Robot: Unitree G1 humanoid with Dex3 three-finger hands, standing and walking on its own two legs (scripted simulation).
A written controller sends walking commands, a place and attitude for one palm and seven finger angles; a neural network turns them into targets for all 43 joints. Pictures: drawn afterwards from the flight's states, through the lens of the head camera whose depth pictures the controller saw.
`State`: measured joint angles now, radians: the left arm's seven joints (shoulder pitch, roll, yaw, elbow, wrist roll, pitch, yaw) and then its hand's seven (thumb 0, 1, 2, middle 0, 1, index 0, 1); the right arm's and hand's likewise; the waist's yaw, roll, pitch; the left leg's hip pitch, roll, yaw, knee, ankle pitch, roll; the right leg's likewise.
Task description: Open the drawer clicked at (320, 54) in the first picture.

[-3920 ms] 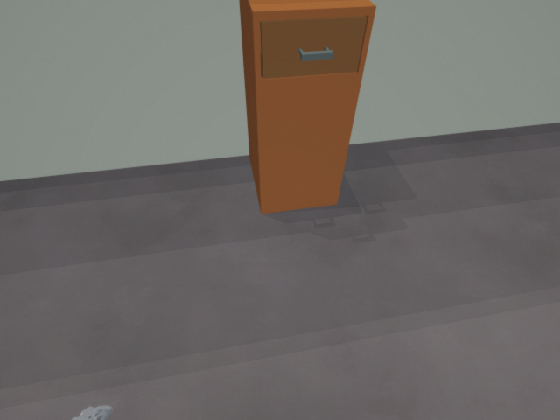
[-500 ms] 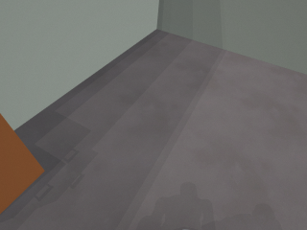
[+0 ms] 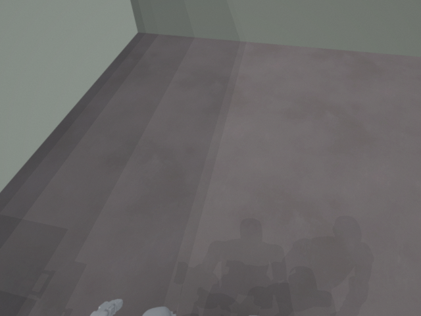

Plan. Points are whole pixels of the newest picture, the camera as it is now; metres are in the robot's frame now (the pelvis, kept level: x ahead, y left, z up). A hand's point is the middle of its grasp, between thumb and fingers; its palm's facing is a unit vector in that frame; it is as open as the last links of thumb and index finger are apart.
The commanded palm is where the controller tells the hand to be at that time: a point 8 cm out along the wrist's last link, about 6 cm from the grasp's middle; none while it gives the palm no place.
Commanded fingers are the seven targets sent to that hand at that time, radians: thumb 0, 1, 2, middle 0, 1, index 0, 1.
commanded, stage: turn to face it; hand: left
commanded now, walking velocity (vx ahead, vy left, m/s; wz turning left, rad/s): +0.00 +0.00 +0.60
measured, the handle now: out of the picture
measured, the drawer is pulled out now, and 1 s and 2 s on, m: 0.00 0.00 0.00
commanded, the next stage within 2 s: none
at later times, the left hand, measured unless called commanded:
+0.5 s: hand out of the picture +0.08 +0.25 -0.17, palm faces +0.29 -0.93 -0.22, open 7.3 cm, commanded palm none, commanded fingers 0.00 0.90 0.90 -0.20 -0.30 -0.20 -0.30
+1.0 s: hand out of the picture +0.04 +0.17 -0.14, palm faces +0.54 -0.80 -0.26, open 7.4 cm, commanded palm none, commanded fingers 0.00 0.90 0.90 -0.20 -0.30 -0.20 -0.30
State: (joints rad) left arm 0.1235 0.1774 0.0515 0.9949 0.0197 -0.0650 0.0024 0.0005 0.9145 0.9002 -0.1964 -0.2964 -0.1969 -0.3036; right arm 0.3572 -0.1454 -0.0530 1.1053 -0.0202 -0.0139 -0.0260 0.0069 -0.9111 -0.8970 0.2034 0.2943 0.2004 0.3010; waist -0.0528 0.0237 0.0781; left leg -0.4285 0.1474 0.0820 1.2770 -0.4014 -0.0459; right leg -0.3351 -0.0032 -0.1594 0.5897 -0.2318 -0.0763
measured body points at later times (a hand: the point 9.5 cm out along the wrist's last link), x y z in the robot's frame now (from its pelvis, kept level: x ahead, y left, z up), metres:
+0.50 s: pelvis +0.07 +0.04 +0.00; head +0.10 +0.06 +0.45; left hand +0.06 +0.30 -0.15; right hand +0.20 -0.19 -0.13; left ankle +0.11 +0.13 -0.73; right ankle +0.08 -0.11 -0.66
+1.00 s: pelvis +0.09 -0.03 +0.01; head +0.13 -0.03 +0.46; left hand +0.02 +0.21 -0.12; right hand +0.31 -0.21 -0.14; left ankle +0.02 +0.10 -0.65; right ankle +0.12 -0.13 -0.73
